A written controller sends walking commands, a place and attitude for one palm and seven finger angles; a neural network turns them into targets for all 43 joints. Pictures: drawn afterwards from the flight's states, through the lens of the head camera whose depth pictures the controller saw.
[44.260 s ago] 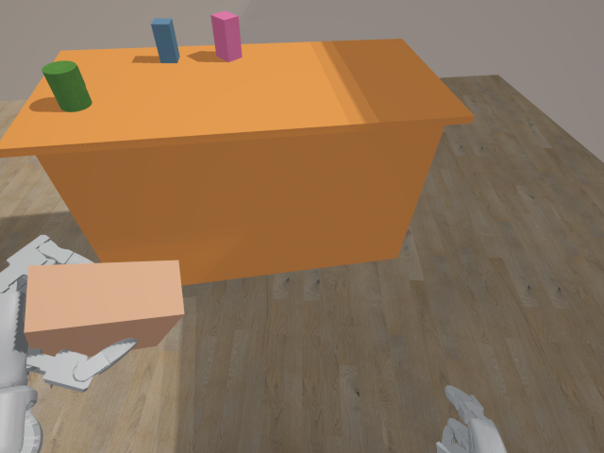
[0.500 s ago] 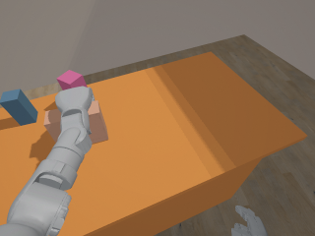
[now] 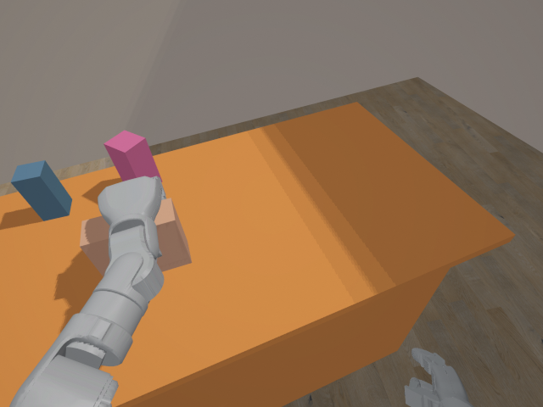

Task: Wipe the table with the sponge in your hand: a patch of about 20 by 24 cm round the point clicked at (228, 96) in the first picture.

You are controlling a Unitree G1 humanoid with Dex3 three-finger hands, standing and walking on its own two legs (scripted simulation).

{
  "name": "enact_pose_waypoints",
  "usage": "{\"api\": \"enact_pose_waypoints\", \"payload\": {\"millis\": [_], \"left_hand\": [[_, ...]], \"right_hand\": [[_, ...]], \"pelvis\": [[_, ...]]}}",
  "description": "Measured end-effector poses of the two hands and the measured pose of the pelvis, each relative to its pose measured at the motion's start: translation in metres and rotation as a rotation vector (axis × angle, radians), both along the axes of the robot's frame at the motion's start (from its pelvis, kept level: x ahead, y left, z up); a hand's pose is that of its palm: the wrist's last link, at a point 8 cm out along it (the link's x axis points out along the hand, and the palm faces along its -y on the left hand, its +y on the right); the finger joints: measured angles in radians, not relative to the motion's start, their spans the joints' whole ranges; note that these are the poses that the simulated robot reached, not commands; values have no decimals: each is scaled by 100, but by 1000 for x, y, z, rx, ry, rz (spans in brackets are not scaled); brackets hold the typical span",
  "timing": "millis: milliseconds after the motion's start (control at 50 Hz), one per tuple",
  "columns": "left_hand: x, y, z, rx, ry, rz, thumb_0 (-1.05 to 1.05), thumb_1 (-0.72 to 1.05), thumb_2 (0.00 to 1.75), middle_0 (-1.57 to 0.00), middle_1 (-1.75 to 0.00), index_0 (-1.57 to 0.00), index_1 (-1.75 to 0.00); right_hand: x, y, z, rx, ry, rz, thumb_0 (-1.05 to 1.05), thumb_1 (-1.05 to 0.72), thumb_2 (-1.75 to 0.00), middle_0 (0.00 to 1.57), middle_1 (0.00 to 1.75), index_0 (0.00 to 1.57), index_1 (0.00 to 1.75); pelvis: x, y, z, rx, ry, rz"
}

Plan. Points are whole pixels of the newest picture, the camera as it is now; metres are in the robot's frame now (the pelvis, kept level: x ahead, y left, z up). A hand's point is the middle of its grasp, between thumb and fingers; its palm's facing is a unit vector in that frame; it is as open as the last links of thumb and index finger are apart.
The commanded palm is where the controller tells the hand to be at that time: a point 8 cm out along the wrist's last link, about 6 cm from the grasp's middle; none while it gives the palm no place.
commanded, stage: wipe back along the middle lane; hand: left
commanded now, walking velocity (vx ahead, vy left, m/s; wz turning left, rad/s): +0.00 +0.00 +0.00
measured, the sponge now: (144, 250) +0.36 +0.26 +0.02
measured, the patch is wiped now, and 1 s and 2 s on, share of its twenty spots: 0.70 0.80 0.85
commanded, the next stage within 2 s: slide across to the third lane in 1.18 s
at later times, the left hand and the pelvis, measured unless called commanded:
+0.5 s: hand (147, 238) +0.34 +0.23 +0.08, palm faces +0.04 -0.05 -1.00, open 9.9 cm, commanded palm +0.29 +0.22 +0.12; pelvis -0.01 +0.00 +0.00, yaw -1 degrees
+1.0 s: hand (150, 257) +0.30 +0.21 +0.08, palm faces +0.06 -0.10 -0.99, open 9.9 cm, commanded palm +0.25 +0.20 +0.13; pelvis +0.00 +0.00 +0.00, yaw -2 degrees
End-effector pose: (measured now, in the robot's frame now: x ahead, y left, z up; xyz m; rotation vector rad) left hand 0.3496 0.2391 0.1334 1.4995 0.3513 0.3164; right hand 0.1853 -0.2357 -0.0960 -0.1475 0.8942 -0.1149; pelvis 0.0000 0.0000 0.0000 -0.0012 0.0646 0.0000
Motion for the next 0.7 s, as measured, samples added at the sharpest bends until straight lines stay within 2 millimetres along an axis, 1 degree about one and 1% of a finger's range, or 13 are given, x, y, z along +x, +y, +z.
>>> {"api": "enact_pose_waypoints", "payload": {"millis": [80, 160, 340, 440, 560, 700], "left_hand": [[-6, -1, 0, 1, 2, -3, 0, -50, 104, -76, -142, -76, -143], [-10, -3, -1, 4, 1, -8, 0, -50, 104, -76, -143, -76, -143], [-22, -10, -1, 14, -27, -29, 0, -50, 104, -76, -143, -76, -144], [-28, -12, -2, 9, -39, -30, 0, -50, 104, -75, -143, -76, -144], [-38, -15, -1, -2, -59, -34, 1, -49, 104, -75, -144, -75, -144], [-49, -21, -1, -19, -66, -38, 1, -49, 104, -73, -145, -75, -143]], "right_hand": [[6, 7, 6, 8, -35, 15, 1, -91, -90, 20, 30, 20, 30], [6, 13, 8, 17, -51, 26, 1, -91, -90, 20, 30, 20, 30], [0, 19, 3, 41, -36, 35, 1, -91, -90, 20, 30, 20, 30], [2, 21, 2, 53, -34, 38, 1, -91, -90, 20, 30, 20, 30], [13, 22, 8, 62, -62, 50, 1, -91, -90, 20, 30, 20, 30], [37, 28, 21, 73, -124, 84, 1, -91, -90, 20, 30, 20, 30]], "pelvis": [[-5, 0, 0, 1, -6, 0], [-9, 0, 0, 1, -8, 1], [-10, 3, -1, 2, -14, -2], [-8, 4, -1, 2, -21, -9], [-5, 5, 0, 3, -31, -15], [-3, 6, -1, 3, -42, -14]]}}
